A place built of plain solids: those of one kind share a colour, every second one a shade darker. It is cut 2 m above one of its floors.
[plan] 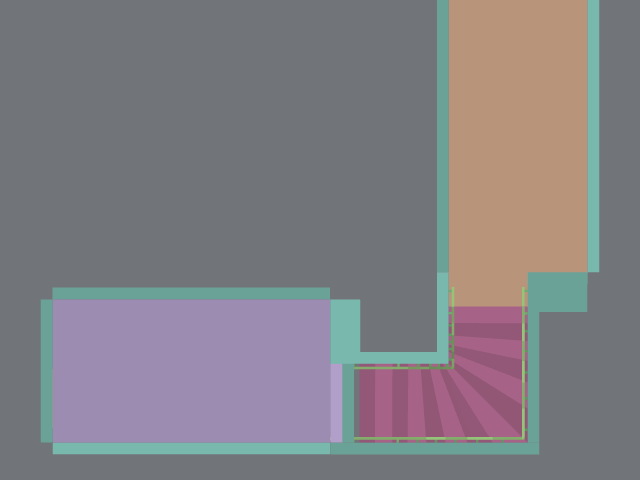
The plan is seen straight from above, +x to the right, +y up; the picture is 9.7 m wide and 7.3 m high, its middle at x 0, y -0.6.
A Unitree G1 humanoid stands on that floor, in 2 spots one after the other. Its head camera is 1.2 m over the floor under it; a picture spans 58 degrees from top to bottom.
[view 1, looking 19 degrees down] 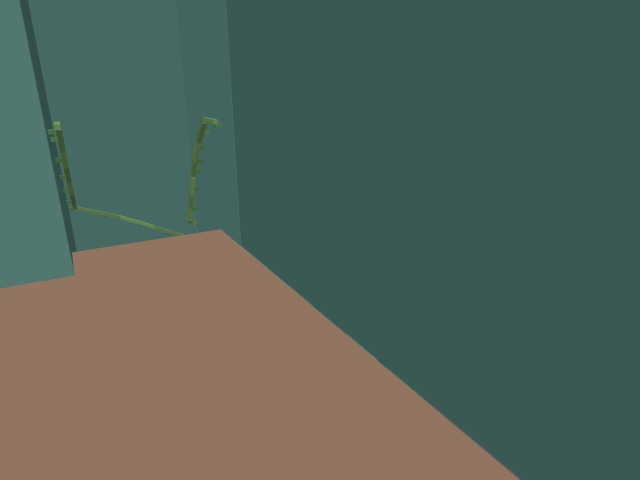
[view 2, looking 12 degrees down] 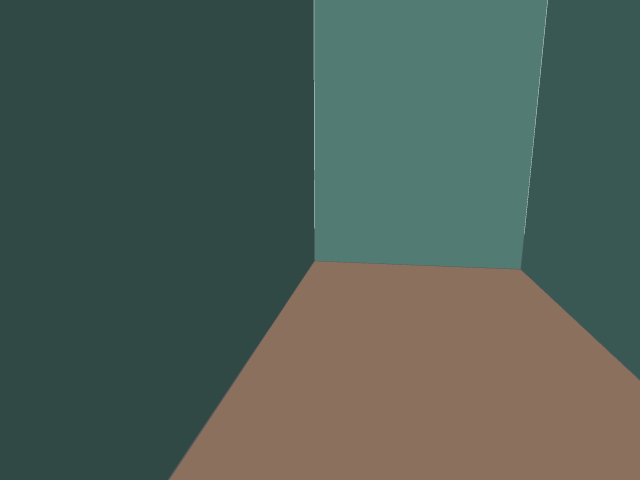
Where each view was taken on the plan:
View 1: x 3.06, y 2.12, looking -120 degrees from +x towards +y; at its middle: wall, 2.35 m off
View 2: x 2.73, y -0.61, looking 99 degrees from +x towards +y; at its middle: wall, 4.64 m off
